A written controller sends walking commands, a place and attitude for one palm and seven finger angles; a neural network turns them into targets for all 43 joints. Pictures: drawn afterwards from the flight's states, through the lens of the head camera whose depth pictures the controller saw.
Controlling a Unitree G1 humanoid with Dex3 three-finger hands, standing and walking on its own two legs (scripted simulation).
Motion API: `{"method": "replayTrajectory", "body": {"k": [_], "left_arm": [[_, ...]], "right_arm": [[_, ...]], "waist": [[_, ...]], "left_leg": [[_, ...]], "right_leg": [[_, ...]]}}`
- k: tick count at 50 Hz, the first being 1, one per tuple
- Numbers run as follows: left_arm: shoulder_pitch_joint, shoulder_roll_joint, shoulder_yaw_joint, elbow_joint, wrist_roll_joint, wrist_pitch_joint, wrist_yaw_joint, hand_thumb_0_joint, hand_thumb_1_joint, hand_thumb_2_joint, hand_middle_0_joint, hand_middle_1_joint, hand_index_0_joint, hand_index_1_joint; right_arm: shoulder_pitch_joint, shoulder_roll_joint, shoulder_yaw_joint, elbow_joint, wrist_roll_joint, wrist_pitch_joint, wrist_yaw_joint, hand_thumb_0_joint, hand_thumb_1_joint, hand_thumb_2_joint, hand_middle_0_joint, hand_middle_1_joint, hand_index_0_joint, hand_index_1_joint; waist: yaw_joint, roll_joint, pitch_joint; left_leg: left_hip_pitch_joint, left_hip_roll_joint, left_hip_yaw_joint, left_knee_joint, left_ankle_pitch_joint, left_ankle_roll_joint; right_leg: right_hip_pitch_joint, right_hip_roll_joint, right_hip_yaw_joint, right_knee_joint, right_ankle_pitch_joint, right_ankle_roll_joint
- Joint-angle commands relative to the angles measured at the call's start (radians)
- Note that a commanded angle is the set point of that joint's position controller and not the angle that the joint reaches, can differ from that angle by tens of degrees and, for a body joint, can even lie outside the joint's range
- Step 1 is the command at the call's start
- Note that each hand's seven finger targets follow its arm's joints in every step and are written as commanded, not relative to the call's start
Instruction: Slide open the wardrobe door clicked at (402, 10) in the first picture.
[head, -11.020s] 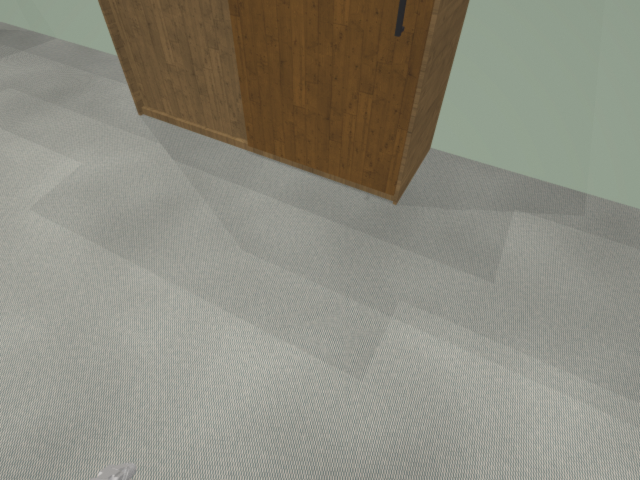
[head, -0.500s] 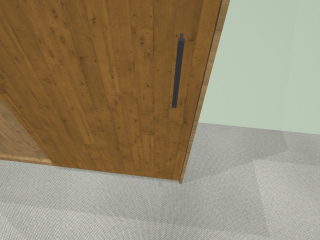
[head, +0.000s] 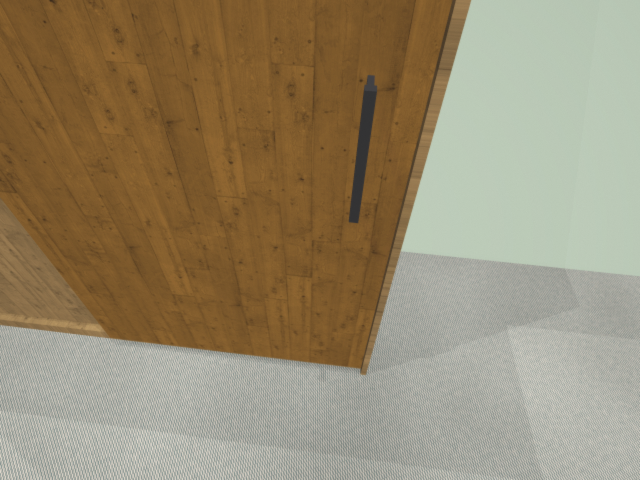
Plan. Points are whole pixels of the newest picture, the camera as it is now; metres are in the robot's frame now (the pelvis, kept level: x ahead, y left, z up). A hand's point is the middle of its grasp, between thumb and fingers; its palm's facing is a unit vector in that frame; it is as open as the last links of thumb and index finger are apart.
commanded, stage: look again from close up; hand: right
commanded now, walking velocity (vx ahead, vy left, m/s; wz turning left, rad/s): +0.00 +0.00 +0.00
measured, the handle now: (361, 156) +0.56 -0.03 +0.11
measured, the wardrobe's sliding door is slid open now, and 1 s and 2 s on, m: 0.00 0.00 0.00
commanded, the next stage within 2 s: shuffle to correct the standing spot in 0.40 s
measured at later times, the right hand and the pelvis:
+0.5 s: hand out of the picture -0.02 -0.17 -0.17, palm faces +0.05 +0.98 -0.17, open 7.4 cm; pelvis +0.00 -0.01 +0.00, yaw +0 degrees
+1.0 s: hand out of the picture -0.02 -0.12 -0.18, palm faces +0.15 +0.97 -0.18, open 7.4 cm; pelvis +0.06 +0.03 -0.01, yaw -4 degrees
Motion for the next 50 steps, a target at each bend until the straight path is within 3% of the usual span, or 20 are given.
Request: {"method": "replayTrajectory", "body": {"k": [1, 7, 12, 25, 28, 30, 33, 35, 37, 38, 40, 41, 42, 43, 44, 45, 46, 48, 50], "left_arm": [[0.062, 0.077, 0.010, -0.023, 0.003, -0.014, 0.000, 0.000, 0.900, 0.900, -0.200, -0.300, -0.200, -0.300], [0.071, 0.080, 0.010, -0.022, 0.003, -0.016, 0.000, 0.000, 0.900, 0.900, -0.200, -0.300, -0.200, -0.300], [0.075, 0.075, 0.009, -0.018, 0.003, -0.016, 0.000, 0.000, 0.900, 0.900, -0.200, -0.300, -0.200, -0.300], [0.074, 0.078, 0.012, -0.021, 0.002, -0.022, 0.001, 0.000, 0.900, 0.900, -0.200, -0.300, -0.200, -0.300], [0.090, 0.074, 0.014, -0.010, 0.007, -0.017, 0.001, 0.000, 0.900, 0.900, -0.200, -0.300, -0.200, -0.300], [0.093, 0.085, 0.021, -0.011, 0.011, -0.010, 0.000, 0.000, 0.900, 0.900, -0.200, -0.300, -0.200, -0.300], [0.101, 0.112, 0.037, -0.022, 0.017, -0.002, 0.003, 0.000, 0.900, 0.900, -0.200, -0.300, -0.200, -0.300], [0.116, 0.132, 0.047, -0.030, 0.019, -0.002, 0.007, 0.000, 0.900, 0.900, -0.200, -0.300, -0.200, -0.300], [0.124, 0.137, 0.054, -0.037, 0.021, -0.003, 0.012, 0.000, 0.900, 0.900, -0.200, -0.300, -0.200, -0.300], [0.124, 0.138, 0.055, -0.041, 0.021, -0.005, 0.014, 0.000, 0.900, 0.900, -0.200, -0.300, -0.200, -0.300], [0.111, 0.121, 0.056, -0.050, 0.020, -0.007, 0.017, 0.000, 0.900, 0.900, -0.200, -0.300, -0.200, -0.300], [0.097, 0.102, 0.053, -0.055, 0.017, -0.010, 0.018, 0.000, 0.900, 0.900, -0.200, -0.300, -0.200, -0.300], [0.077, 0.068, 0.046, -0.068, 0.013, -0.015, 0.019, 0.000, 0.900, 0.900, -0.200, -0.300, -0.200, -0.300], [0.025, 0.045, 0.043, -0.091, 0.014, -0.014, 0.019, 0.000, 0.900, 0.900, -0.200, -0.300, -0.200, -0.300], [-0.002, 0.054, 0.048, -0.103, 0.015, -0.011, 0.022, 0.000, 0.900, 0.900, -0.200, -0.300, -0.200, -0.300], [-0.005, 0.059, 0.052, -0.099, 0.014, -0.012, 0.023, 0.000, 0.900, 0.900, -0.200, -0.300, -0.200, -0.300], [-0.017, 0.054, 0.053, -0.098, 0.012, -0.013, 0.019, 0.000, 0.900, 0.900, -0.200, -0.300, -0.200, -0.300], [-0.052, 0.044, 0.053, -0.104, 0.013, -0.010, 0.009, 0.000, 0.900, 0.900, -0.200, -0.300, -0.200, -0.300], [-0.087, 0.035, 0.052, -0.118, 0.014, -0.005, 0.002, 0.000, 0.900, 0.900, -0.200, -0.300, -0.200, -0.300]], "right_arm": [[0.083, -0.088, -0.013, -0.029, -0.001, -0.007, -0.005, 0.000, -0.900, -0.900, 0.200, 0.300, 0.200, 0.300], [0.086, -0.086, -0.013, -0.028, 0.000, -0.008, -0.004, 0.000, -0.900, -0.900, 0.200, 0.300, 0.200, 0.300], [0.082, -0.083, -0.012, -0.024, -0.001, -0.006, -0.003, 0.000, -0.900, -0.900, 0.200, 0.300, 0.200, 0.300], [0.088, -0.083, -0.014, -0.015, -0.003, -0.008, -0.004, 0.000, -0.900, -0.900, 0.200, 0.300, 0.200, 0.300], [0.103, -0.064, -0.015, 0.001, -0.005, 0.001, 0.002, 0.000, -0.900, -0.900, 0.200, 0.300, 0.200, 0.300], [0.098, -0.065, -0.020, -0.002, -0.011, 0.009, 0.006, 0.000, -0.900, -0.900, 0.200, 0.300, 0.200, 0.300], [0.099, -0.057, -0.028, -0.015, -0.020, 0.019, 0.017, 0.000, -0.900, -0.900, 0.200, 0.300, 0.200, 0.300], [0.101, -0.057, -0.033, -0.024, -0.026, 0.023, 0.023, 0.000, -0.900, -0.900, 0.200, 0.300, 0.200, 0.300], [0.117, -0.048, -0.038, -0.030, -0.027, 0.024, 0.027, 0.000, -0.900, -0.900, 0.200, 0.300, 0.200, 0.300], [0.129, -0.049, -0.040, -0.029, -0.026, 0.023, 0.029, 0.000, -0.900, -0.900, 0.200, 0.300, 0.200, 0.300], [0.161, -0.054, -0.049, -0.024, -0.025, 0.021, 0.031, 0.000, -0.900, -0.900, 0.200, 0.300, 0.200, 0.300], [0.197, -0.065, -0.055, -0.017, -0.026, 0.018, 0.028, 0.000, -0.900, -0.900, 0.200, 0.300, 0.200, 0.300], [0.246, -0.097, -0.067, 0.000, -0.025, 0.015, 0.021, 0.000, -0.900, -0.900, 0.200, 0.300, 0.200, 0.300], [0.294, -0.115, -0.072, 0.014, -0.024, 0.016, 0.014, 0.000, -0.900, -0.900, 0.200, 0.300, 0.200, 0.300], [0.323, -0.106, -0.063, 0.024, -0.024, 0.015, 0.007, 0.000, -0.900, -0.900, 0.200, 0.300, 0.200, 0.300], [0.313, -0.082, -0.059, 0.023, -0.025, 0.014, 0.002, 0.000, -0.900, -0.900, 0.200, 0.300, 0.200, 0.300], [0.299, -0.079, -0.058, 0.015, -0.025, 0.013, 0.000, 0.000, -0.900, -0.900, 0.200, 0.300, 0.200, 0.300], [0.273, -0.088, -0.056, -0.004, -0.028, 0.013, -0.001, 0.000, -0.900, -0.900, 0.200, 0.300, 0.200, 0.300], [0.265, -0.080, -0.053, -0.012, -0.032, 0.012, -0.003, 0.000, -0.900, -0.900, 0.200, 0.300, 0.200, 0.300]], "waist": [[0.000, 0.017, 0.058], [-0.002, 0.021, 0.044], [-0.001, 0.009, 0.073], [0.000, 0.011, 0.056], [0.004, 0.024, 0.064], [0.010, 0.003, 0.086], [0.013, -0.057, 0.147], [0.012, -0.073, 0.154], [0.009, -0.088, 0.139], [0.004, -0.099, 0.120], [-0.012, -0.038, 0.108], [-0.029, 0.030, 0.085], [-0.045, 0.186, 0.061], [-0.068, 0.289, 0.079], [-0.071, 0.281, 0.083], [-0.060, 0.214, 0.078], [-0.055, 0.146, 0.058], [-0.045, 0.061, 0.046], [-0.036, 0.064, 0.071]], "left_leg": [[-0.049, 0.143, -0.103, -0.074, 0.264, -0.015], [-0.051, 0.143, -0.102, -0.073, 0.247, -0.014], [-0.074, 0.139, -0.102, -0.077, 0.192, -0.012], [-0.071, 0.140, -0.103, -0.069, 0.211, -0.014], [-0.089, 0.124, -0.075, -0.058, 0.044, -0.017], [-0.124, 0.111, -0.049, -0.027, -0.058, -0.014], [-0.184, 0.084, 0.002, 0.052, -0.123, -0.017], [-0.214, 0.072, 0.023, 0.117, -0.118, -0.020], [-0.221, 0.073, 0.025, 0.126, -0.111, -0.020], [-0.203, 0.080, 0.021, 0.108, -0.093, -0.019], [-0.107, 0.096, -0.011, 0.045, -0.033, -0.010], [-0.012, 0.131, -0.073, -0.009, 0.022, 0.000], [0.096, 0.208, -0.170, -0.069, 0.195, 0.009], [0.160, 0.285, -0.250, -0.095, 0.473, 0.044], [0.190, 0.317, -0.251, -0.065, 0.754, 0.059], [0.213, 0.307, -0.208, -0.024, 0.925, 0.091], [0.243, 0.296, -0.172, -0.001, 0.995, 0.122], [0.234, 0.276, -0.137, -0.009, 0.925, 0.161], [0.183, 0.248, -0.120, -0.029, 0.902, 0.143]], "right_leg": [[-0.009, -0.076, 0.058, -0.046, 0.190, -0.031], [0.003, -0.077, 0.062, -0.046, 0.194, -0.034], [-0.010, -0.078, 0.067, -0.056, 0.175, -0.036], [0.005, -0.081, 0.070, -0.052, 0.205, -0.042], [-0.003, -0.086, 0.082, -0.053, 0.076, -0.049], [-0.027, -0.103, 0.111, -0.072, -0.046, -0.063], [-0.091, -0.157, 0.215, -0.147, -0.241, -0.102], [-0.099, -0.207, 0.295, -0.169, -0.258, -0.143], [-0.093, -0.224, 0.313, -0.154, -0.222, -0.160], [-0.090, -0.219, 0.297, -0.128, -0.171, -0.160], [-0.157, -0.179, 0.217, -0.038, -0.054, -0.133], [-0.222, -0.122, 0.123, 0.065, 0.006, -0.103], [-0.308, -0.034, -0.015, 0.220, -0.019, -0.066], [-0.420, 0.016, -0.078, 0.385, -0.252, -0.042], [-0.474, 0.002, -0.067, 0.514, -0.349, -0.037], [-0.492, -0.019, -0.055, 0.582, -0.335, -0.037], [-0.501, -0.024, -0.070, 0.624, -0.322, -0.034], [-0.495, -0.028, -0.097, 0.634, -0.291, -0.031], [-0.476, -0.026, -0.121, 0.603, -0.243, -0.030]]}}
